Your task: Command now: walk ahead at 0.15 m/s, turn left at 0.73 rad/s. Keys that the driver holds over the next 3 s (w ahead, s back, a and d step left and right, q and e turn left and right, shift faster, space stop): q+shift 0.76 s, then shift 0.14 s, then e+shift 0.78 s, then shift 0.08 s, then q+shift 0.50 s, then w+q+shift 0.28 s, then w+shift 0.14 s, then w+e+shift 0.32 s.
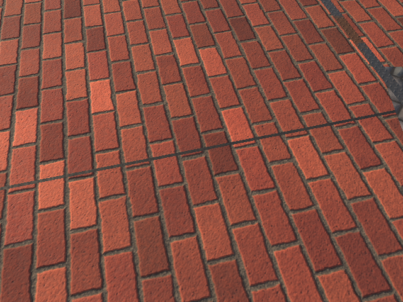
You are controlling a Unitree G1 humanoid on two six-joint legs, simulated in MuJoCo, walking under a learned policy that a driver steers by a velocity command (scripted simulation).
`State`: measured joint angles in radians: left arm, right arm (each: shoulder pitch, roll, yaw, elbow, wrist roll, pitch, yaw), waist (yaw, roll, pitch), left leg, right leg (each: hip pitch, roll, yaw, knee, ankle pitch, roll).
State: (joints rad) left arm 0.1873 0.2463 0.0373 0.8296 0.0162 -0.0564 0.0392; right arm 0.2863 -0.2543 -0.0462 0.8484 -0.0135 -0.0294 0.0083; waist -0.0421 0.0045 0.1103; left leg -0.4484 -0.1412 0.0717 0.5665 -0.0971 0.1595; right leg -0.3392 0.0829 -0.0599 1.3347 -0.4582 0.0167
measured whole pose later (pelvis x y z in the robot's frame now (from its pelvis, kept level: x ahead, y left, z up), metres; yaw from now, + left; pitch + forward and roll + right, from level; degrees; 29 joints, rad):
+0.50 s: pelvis +0.09 -0.06 +0.03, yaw +29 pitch +2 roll -1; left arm 0.13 0.34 0.03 0.71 0.00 0.00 0.05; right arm 0.25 -0.36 -0.12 0.72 -0.01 0.06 0.01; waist -0.05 0.01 0.04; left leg -0.31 -0.28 -0.45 0.43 -0.08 0.04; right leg -0.30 0.09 0.16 0.48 -0.31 -0.01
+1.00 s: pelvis +0.10 -0.07 +0.02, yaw +50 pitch +0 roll +0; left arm 0.30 0.30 0.04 0.74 0.01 0.02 0.00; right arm 0.11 -0.28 -0.03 0.68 -0.02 0.07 0.03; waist 0.06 0.00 0.06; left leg -0.22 -0.02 0.00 0.50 -0.29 0.01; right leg -0.25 -0.07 -0.18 0.53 -0.29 -0.01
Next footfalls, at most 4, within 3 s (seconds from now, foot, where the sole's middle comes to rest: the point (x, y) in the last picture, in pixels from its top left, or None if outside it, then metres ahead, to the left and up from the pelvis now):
0.50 right None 0.21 -0.12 -0.75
1.00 left None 0.03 0.01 -0.75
1.46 right None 0.16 -0.16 -0.75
1.98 left None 0.13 0.02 -0.75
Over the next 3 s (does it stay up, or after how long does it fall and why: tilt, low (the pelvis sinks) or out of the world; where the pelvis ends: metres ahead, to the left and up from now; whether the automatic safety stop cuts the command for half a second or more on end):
stays up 0.31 0.19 0.02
